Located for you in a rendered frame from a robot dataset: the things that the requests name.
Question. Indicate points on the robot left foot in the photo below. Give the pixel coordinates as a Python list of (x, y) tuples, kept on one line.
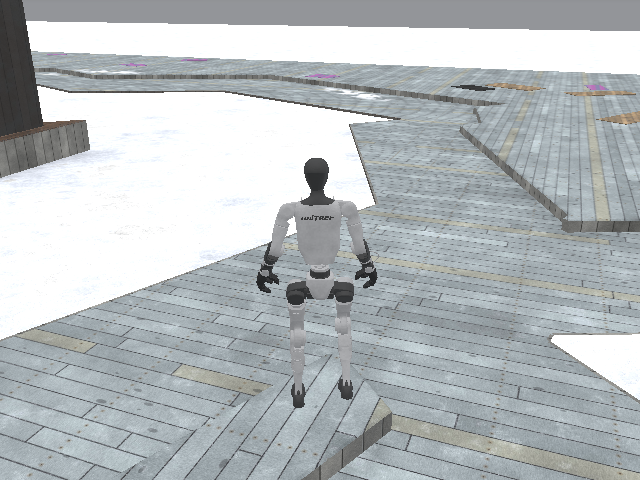
[(298, 400)]

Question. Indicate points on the right robot forearm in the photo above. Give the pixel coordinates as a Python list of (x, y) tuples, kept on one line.
[(366, 260)]

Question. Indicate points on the robot right upper arm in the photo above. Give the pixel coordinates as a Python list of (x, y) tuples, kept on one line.
[(349, 210)]

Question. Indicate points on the right robot shin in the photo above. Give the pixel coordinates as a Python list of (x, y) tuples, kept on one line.
[(345, 352)]

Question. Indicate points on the robot right hand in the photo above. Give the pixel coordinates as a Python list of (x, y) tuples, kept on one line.
[(373, 277)]

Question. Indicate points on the robot left upper arm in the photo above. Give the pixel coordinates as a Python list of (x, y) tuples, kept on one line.
[(286, 212)]

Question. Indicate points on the left robot forearm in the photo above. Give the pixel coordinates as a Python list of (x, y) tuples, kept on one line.
[(268, 262)]

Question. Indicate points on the robot left hand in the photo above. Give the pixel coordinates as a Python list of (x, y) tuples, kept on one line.
[(269, 279)]

